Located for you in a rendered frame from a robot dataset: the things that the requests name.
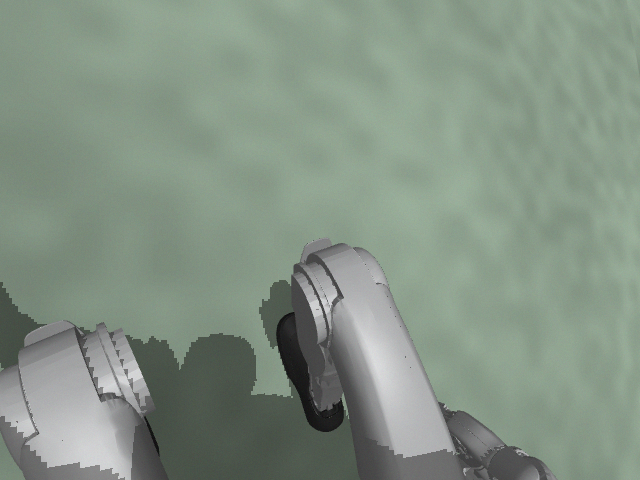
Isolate left robot foot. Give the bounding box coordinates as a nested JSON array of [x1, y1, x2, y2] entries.
[[144, 416, 160, 457]]

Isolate right robot foot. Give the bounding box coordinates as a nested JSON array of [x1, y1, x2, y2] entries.
[[276, 312, 344, 432]]

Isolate right robot arm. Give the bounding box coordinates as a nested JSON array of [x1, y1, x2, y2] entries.
[[488, 446, 558, 480]]

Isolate right robot hand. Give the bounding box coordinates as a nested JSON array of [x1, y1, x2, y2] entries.
[[438, 402, 508, 480]]

